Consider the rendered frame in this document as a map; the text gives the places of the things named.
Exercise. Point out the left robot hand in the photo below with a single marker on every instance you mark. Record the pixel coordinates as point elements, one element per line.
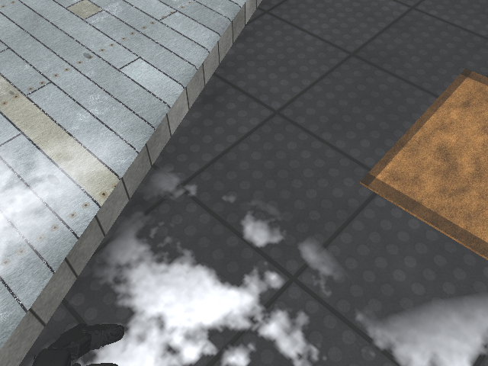
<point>76,342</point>

